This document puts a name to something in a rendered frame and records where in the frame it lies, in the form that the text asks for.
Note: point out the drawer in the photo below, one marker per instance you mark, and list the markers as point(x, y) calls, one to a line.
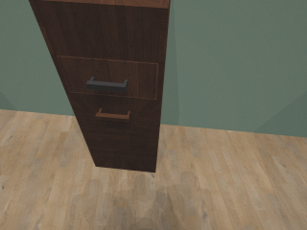
point(142, 76)

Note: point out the cabinet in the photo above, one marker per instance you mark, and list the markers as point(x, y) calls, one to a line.
point(131, 30)

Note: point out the handle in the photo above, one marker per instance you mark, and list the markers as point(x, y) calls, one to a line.
point(106, 85)
point(112, 117)

